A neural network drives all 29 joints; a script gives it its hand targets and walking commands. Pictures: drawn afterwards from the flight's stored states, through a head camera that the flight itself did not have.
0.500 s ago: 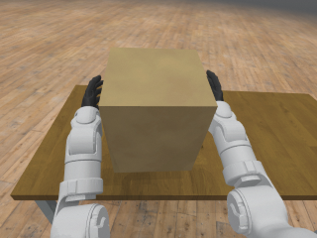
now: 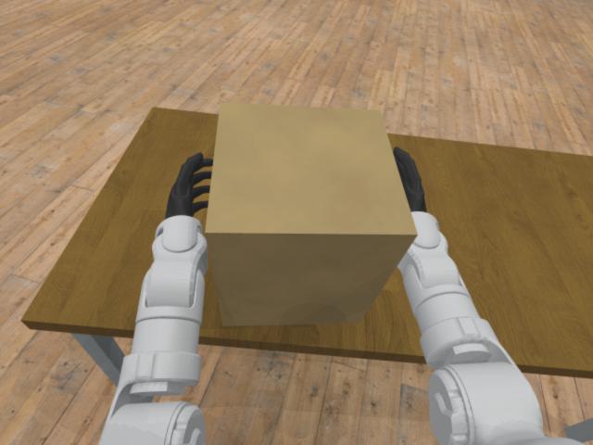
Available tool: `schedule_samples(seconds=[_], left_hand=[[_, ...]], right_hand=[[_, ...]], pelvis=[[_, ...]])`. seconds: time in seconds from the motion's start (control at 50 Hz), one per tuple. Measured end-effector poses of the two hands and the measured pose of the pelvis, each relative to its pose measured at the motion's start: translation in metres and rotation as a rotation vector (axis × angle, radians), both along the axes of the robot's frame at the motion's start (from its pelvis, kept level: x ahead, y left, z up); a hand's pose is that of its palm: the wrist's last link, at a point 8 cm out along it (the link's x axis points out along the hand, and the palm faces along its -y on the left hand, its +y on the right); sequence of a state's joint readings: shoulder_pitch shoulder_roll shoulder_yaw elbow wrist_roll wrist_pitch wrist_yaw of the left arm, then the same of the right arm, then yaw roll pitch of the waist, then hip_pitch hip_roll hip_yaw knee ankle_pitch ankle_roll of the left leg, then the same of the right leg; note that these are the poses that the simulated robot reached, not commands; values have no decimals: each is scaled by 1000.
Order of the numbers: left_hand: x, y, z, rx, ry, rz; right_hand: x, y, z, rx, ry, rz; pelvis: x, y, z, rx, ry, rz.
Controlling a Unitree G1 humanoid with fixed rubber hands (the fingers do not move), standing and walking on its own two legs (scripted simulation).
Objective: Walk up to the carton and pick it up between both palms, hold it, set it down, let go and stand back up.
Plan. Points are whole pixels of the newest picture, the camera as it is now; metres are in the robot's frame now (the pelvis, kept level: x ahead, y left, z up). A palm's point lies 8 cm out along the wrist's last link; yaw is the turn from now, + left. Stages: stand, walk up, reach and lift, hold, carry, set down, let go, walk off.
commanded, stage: set down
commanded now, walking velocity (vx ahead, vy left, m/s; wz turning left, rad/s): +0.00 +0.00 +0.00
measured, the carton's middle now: (296, 224) +0.37 +0.02 +0.09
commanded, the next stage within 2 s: none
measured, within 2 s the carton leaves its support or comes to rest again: neither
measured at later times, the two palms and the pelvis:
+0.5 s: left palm (183, 230) +0.35 +0.17 +0.10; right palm (399, 207) +0.40 -0.13 +0.12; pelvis +0.00 -0.02 +0.00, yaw -1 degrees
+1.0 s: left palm (199, 239) +0.36 +0.15 +0.07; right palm (396, 211) +0.42 -0.14 +0.08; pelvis +0.00 -0.03 +0.00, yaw -2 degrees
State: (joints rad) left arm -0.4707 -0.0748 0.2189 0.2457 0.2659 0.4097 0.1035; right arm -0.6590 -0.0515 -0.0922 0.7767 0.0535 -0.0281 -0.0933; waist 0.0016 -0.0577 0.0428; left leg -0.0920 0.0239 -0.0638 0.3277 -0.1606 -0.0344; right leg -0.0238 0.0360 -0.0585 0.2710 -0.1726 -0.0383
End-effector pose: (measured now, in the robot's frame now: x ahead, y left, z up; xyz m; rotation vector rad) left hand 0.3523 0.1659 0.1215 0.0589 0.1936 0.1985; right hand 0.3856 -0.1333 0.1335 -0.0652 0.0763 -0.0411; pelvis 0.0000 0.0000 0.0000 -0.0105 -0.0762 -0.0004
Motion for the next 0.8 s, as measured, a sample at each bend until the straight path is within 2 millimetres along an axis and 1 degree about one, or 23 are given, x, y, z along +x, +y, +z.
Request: schedule_samples(seconds=[0.1, 0.2, 0.42, 0.52, 0.8], left_hand=[[4, -9, 0, 6, 1, 2], [4, -11, -4, 0, 18, 7], [-6, 0, -20, -31, 42, 57], [-7, 1, -27, -37, 56, 72], [1, -20, -48, -49, 98, 77]], right_hand=[[4, -8, -1, 8, 0, -3], [6, -11, -6, 7, 14, 1], [11, 3, -14, -13, 37, 50], [13, 4, -18, -15, 48, 70], [19, -17, -41, -4, 100, 73]], pelvis=[[6, -5, 0, 3, 5, -9], [9, -9, 0, 8, 6, -17], [2, -15, -1, 12, 34, -14], [-1, -18, -1, 12, 58, -10], [-1, -23, -1, 17, 117, -34]])
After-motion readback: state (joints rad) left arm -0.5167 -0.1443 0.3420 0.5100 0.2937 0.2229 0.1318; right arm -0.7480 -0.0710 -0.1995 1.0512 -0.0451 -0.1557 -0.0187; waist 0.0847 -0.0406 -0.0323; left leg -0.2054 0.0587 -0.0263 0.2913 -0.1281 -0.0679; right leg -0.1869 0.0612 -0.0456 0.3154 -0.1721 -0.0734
